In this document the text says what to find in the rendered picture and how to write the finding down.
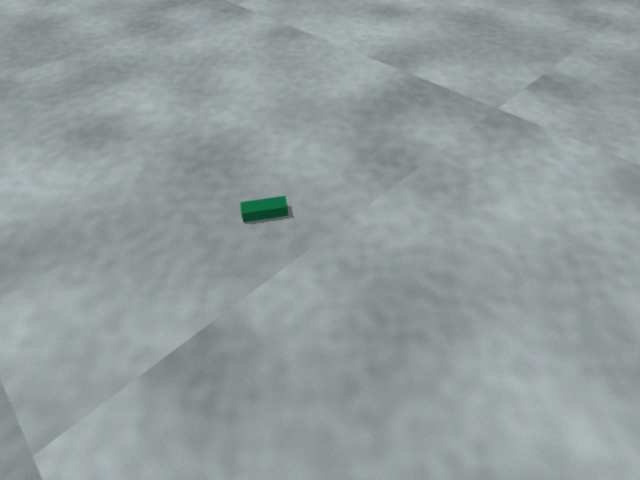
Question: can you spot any carton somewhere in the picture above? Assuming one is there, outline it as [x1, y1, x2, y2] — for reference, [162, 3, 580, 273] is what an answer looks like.
[240, 196, 288, 222]

